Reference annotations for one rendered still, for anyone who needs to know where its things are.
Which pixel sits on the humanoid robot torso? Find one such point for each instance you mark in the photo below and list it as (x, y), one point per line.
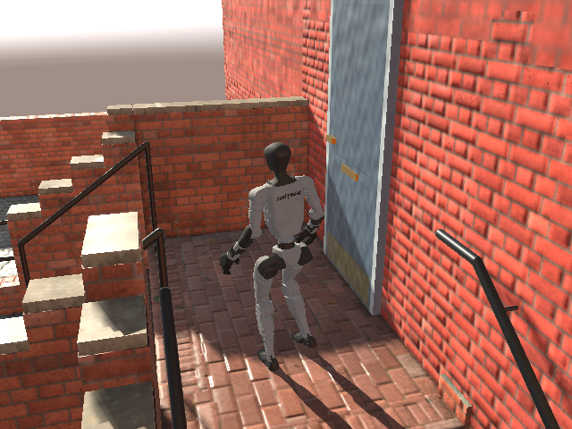
(284, 215)

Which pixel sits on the robot right upper arm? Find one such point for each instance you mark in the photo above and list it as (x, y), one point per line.
(316, 211)

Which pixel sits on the robot left forearm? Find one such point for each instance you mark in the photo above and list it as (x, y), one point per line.
(240, 246)

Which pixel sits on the right robot foot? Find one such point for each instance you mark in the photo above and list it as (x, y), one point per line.
(309, 341)

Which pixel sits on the robot left upper arm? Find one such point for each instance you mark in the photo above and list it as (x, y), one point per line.
(256, 198)

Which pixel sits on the robot right forearm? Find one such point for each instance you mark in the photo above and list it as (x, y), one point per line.
(313, 224)

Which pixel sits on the robot right hand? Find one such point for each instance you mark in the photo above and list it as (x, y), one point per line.
(304, 234)

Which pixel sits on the robot left hand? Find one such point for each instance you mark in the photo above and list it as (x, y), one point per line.
(226, 263)

